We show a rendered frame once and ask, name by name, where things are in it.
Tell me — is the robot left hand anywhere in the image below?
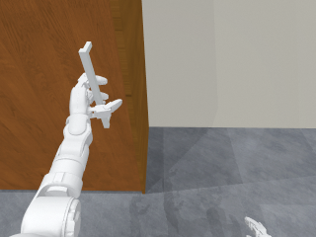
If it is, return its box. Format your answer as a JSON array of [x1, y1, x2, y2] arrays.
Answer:
[[69, 73, 122, 119]]

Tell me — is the handle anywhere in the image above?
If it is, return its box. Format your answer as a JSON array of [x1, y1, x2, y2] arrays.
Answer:
[[78, 41, 110, 128]]

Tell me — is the left robot forearm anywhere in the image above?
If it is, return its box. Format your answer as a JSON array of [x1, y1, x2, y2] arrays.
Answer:
[[21, 114, 93, 234]]

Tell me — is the wardrobe door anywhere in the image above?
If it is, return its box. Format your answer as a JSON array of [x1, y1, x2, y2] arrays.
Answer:
[[0, 0, 141, 192]]

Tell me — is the robot right hand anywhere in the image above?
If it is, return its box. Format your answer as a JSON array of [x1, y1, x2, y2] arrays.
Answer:
[[244, 216, 272, 237]]

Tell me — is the left robot upper arm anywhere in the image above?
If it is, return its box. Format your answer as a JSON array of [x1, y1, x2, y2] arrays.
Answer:
[[10, 197, 81, 237]]

